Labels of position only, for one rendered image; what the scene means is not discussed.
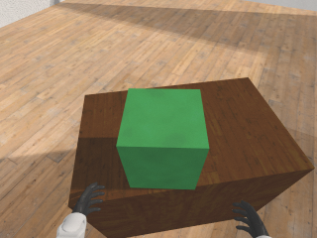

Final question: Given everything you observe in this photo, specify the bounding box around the right robot hand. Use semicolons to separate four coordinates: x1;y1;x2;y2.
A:
232;200;269;238

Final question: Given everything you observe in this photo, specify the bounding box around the left robot forearm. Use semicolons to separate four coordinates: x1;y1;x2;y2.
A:
56;212;87;238

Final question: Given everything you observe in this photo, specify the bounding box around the pedestal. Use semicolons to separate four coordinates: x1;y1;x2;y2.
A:
68;77;315;238

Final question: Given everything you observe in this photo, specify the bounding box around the left robot hand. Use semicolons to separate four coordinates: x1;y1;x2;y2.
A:
71;182;105;216

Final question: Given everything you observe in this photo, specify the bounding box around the carton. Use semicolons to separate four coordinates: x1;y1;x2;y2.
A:
116;88;210;190

